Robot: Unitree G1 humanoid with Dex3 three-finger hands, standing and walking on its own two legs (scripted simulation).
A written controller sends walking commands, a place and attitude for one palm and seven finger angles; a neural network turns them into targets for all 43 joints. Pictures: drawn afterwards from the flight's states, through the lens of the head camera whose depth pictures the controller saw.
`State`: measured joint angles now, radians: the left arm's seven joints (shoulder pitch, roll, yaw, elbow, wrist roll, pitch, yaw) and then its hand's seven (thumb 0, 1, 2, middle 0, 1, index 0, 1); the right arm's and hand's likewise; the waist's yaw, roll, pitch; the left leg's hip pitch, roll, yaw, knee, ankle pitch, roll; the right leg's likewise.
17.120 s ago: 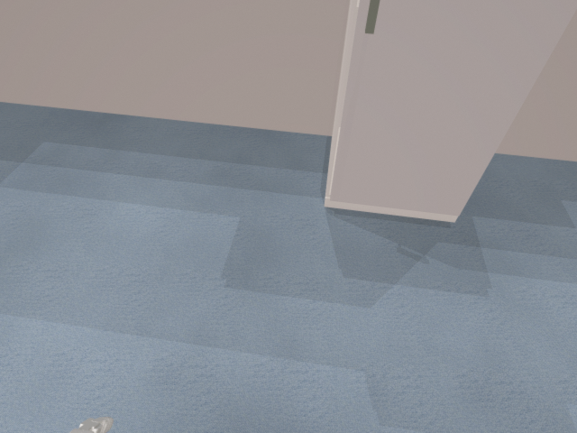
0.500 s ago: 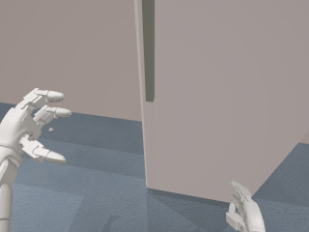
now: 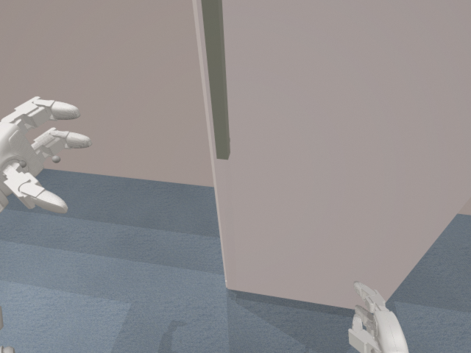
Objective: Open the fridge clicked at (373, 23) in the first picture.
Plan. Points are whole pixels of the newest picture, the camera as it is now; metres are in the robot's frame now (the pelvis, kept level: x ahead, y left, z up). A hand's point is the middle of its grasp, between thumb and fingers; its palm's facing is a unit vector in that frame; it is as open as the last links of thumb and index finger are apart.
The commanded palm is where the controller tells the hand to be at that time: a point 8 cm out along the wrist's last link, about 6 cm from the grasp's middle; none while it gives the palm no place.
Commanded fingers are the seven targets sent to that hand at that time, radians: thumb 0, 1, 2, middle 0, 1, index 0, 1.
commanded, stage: raise the hand to about handle height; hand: left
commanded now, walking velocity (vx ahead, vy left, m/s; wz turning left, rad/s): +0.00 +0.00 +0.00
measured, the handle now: (220, 79) +0.51 +0.09 +0.25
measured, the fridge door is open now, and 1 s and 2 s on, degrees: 0 0 0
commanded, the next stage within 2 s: move the hooked fingers beside the handle in 0.30 s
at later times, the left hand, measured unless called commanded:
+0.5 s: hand (63, 155) +0.29 +0.27 +0.24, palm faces -0.01 -0.99 -0.12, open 14.0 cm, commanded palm +0.26 +0.31 +0.25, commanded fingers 0.00 -0.50 0.30 -0.30 -1.20 -0.30 -1.20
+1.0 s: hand (111, 135) +0.34 +0.23 +0.24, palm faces -0.03 -1.00 -0.08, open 14.0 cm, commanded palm +0.31 +0.27 +0.24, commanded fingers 0.00 -0.50 0.30 -0.30 -1.20 -0.30 -1.20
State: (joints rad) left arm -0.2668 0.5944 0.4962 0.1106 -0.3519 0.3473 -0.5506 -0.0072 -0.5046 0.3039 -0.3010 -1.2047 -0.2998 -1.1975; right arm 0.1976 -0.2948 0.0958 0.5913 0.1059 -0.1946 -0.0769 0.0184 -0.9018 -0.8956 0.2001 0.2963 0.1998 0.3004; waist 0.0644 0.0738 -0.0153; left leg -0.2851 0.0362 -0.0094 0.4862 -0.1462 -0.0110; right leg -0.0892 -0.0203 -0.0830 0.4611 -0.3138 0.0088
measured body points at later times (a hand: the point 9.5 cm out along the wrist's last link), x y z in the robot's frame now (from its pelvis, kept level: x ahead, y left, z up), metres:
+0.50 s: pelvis +0.01 +0.00 +0.00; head -0.02 -0.03 +0.45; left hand +0.28 +0.32 +0.25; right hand +0.22 -0.21 -0.06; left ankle +0.08 +0.13 -0.74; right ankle -0.04 -0.12 -0.74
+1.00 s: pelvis +0.01 -0.01 +0.00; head -0.03 -0.03 +0.45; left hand +0.33 +0.28 +0.25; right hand +0.20 -0.23 -0.07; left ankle +0.08 +0.13 -0.74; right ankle -0.04 -0.12 -0.74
